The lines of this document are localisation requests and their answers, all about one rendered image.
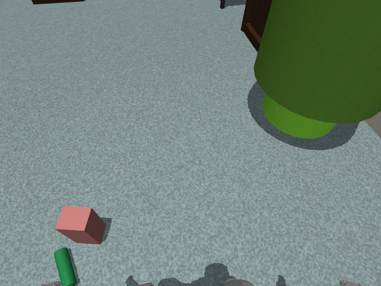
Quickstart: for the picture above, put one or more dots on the potted plant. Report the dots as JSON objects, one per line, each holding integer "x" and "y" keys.
{"x": 319, "y": 63}

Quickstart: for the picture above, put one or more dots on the bookshelf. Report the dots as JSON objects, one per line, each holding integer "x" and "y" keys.
{"x": 254, "y": 20}

